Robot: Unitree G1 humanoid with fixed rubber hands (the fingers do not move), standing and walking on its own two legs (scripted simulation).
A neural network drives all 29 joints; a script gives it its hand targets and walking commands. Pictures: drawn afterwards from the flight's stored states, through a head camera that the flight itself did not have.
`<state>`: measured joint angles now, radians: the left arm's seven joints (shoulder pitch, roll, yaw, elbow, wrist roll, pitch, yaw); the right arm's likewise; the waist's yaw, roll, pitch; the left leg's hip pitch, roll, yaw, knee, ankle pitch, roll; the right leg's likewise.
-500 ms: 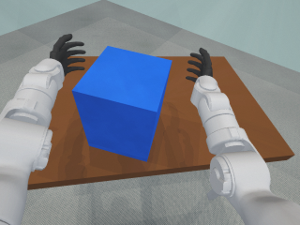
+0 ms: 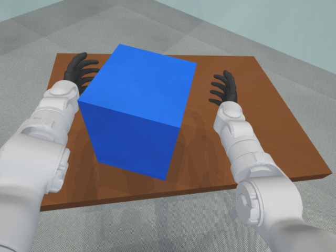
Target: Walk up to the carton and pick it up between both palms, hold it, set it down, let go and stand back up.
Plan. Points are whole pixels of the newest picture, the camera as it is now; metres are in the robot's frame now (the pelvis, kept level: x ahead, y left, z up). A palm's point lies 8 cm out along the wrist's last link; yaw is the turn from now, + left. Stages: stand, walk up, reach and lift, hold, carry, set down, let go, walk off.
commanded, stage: reach and lift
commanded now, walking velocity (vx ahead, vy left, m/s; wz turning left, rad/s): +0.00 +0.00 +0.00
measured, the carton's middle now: (143, 116) +0.45 +0.00 +0.05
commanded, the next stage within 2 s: none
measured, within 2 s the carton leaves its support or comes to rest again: neither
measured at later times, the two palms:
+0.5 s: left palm (86, 92) +0.50 +0.14 +0.10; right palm (212, 110) +0.42 -0.17 +0.09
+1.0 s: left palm (95, 94) +0.49 +0.12 +0.10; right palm (212, 110) +0.42 -0.17 +0.10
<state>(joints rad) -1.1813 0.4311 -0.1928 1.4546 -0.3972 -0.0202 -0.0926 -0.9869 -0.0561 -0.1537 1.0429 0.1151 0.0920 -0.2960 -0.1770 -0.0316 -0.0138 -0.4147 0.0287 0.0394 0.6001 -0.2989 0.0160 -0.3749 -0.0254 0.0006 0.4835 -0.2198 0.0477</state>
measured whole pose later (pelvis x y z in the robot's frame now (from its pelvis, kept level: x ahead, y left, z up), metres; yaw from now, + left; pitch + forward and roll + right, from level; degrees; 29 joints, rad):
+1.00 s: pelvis +0.00 +0.00 +0.00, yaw +0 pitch +13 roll -2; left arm -1.15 0.31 -0.09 1.45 -0.17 -0.09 -0.06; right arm -0.96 0.06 -0.25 1.08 0.12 -0.06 -0.32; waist -0.18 -0.03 -0.10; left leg -0.54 0.03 0.04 0.60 -0.29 0.02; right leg -0.50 -0.03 0.00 0.48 -0.21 0.05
